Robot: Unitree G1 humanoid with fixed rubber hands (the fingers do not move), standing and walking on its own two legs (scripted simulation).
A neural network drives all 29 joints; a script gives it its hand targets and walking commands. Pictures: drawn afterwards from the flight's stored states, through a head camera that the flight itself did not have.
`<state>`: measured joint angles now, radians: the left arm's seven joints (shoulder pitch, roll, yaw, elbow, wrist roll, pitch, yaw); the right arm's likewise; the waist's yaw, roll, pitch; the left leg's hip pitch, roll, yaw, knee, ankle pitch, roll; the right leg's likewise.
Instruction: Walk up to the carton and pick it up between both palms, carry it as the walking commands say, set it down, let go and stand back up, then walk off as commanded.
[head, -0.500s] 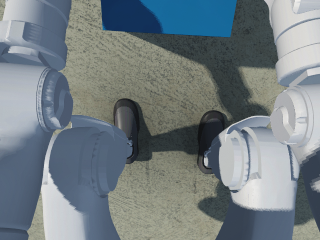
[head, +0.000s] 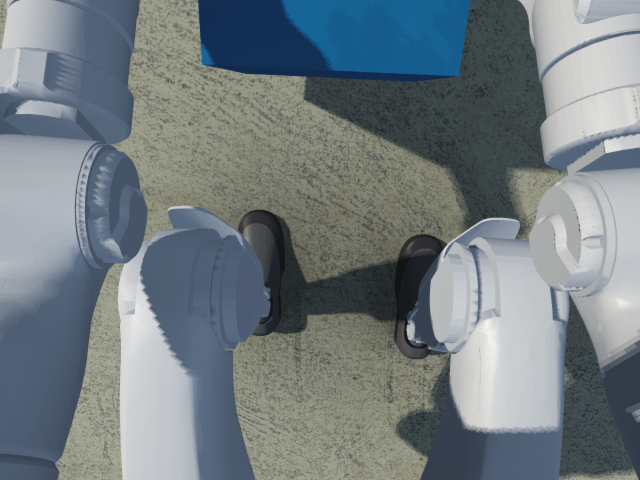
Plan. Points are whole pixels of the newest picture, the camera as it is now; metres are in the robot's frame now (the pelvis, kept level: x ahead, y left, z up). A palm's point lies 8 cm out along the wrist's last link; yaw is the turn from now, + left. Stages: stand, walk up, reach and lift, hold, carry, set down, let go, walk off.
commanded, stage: reach and lift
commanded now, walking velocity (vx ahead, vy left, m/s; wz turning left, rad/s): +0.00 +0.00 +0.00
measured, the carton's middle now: out of the picture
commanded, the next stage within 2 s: none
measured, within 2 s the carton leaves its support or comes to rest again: neither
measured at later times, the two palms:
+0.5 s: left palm out of the picture +0.58 +0.18 -0.08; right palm out of the picture +0.58 -0.11 -0.08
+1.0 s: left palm out of the picture +0.55 +0.17 -0.01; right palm out of the picture +0.55 -0.11 -0.02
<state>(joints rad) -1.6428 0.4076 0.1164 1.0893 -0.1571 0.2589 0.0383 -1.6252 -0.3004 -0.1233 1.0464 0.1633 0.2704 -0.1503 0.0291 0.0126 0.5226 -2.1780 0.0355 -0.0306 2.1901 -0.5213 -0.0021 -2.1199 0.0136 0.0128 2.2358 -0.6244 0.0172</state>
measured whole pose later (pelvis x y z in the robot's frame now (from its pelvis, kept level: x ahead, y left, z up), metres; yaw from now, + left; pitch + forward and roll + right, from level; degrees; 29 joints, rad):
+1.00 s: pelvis -0.02 +0.00 +0.05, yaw +0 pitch +22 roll -2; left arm -1.54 0.29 0.16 0.85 -0.13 0.43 0.29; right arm -1.52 -0.18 -0.23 0.82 0.05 0.43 -0.36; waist 0.03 0.01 0.52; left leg -1.92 0.03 -0.03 2.04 -0.49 0.00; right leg -1.86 0.03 0.02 2.07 -0.58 0.04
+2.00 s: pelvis -0.04 +0.01 +0.15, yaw +0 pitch +12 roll -2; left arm -1.34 0.21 0.18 0.75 -0.08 0.51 0.31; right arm -1.36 -0.13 -0.25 0.77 0.00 0.49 -0.34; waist 0.02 0.01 0.52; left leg -1.49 0.02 -0.03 1.72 -0.43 0.00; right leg -1.44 0.03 0.02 1.73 -0.51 0.04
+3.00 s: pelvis -0.04 +0.01 +0.27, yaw +1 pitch +0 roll -2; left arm -1.13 0.13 0.18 0.74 -0.06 0.50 0.32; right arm -1.16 -0.07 -0.26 0.75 -0.04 0.50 -0.32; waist 0.02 0.01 0.52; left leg -0.95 0.01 -0.03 1.28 -0.34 0.00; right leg -0.90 0.03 0.02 1.29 -0.40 0.04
